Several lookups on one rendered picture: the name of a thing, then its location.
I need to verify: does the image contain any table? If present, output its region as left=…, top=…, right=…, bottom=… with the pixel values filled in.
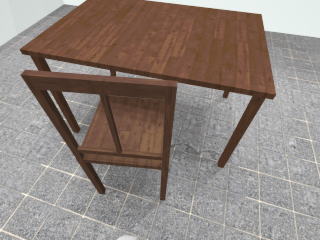
left=19, top=0, right=276, bottom=168

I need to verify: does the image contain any chair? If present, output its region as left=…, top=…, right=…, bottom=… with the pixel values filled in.
left=21, top=69, right=178, bottom=201

